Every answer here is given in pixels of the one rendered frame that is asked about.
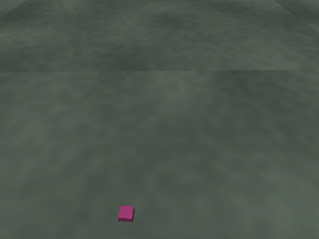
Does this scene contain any small box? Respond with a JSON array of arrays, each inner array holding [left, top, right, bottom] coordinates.
[[118, 206, 135, 222]]

